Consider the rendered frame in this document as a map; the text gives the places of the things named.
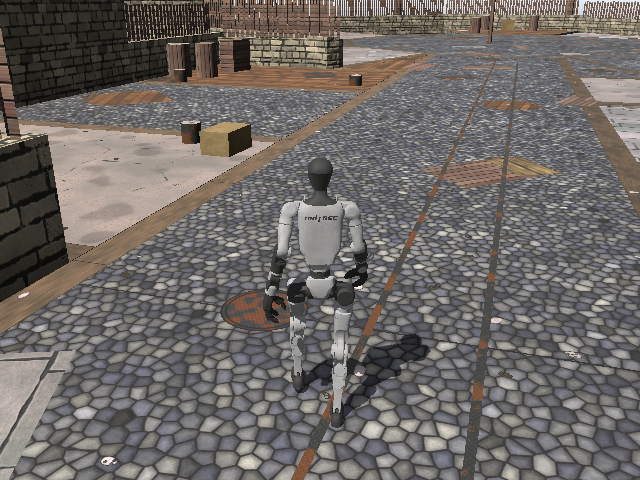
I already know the robot right foot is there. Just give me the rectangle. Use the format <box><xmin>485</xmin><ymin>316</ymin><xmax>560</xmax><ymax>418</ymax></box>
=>
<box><xmin>329</xmin><ymin>401</ymin><xmax>344</xmax><ymax>428</ymax></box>

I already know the robot left upper arm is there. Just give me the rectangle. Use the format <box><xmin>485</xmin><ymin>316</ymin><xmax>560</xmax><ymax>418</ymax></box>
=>
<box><xmin>276</xmin><ymin>201</ymin><xmax>300</xmax><ymax>259</ymax></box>

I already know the left robot hand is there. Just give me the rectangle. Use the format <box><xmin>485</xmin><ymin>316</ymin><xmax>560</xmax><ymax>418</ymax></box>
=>
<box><xmin>263</xmin><ymin>293</ymin><xmax>286</xmax><ymax>323</ymax></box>

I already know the right robot thigh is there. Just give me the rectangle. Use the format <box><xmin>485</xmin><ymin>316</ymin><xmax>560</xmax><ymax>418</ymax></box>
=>
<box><xmin>331</xmin><ymin>280</ymin><xmax>355</xmax><ymax>362</ymax></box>

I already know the robot right upper arm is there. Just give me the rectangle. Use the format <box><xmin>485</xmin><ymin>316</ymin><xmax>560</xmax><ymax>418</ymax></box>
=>
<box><xmin>341</xmin><ymin>201</ymin><xmax>365</xmax><ymax>254</ymax></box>

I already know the right robot hand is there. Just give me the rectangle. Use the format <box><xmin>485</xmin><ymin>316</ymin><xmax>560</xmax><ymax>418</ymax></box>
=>
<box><xmin>344</xmin><ymin>267</ymin><xmax>368</xmax><ymax>288</ymax></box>

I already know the robot left forearm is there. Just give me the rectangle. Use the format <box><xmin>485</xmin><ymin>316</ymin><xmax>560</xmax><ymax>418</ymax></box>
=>
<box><xmin>265</xmin><ymin>243</ymin><xmax>286</xmax><ymax>296</ymax></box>

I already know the robot right forearm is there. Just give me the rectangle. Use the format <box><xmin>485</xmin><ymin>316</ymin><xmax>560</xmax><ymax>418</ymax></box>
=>
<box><xmin>354</xmin><ymin>239</ymin><xmax>368</xmax><ymax>273</ymax></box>

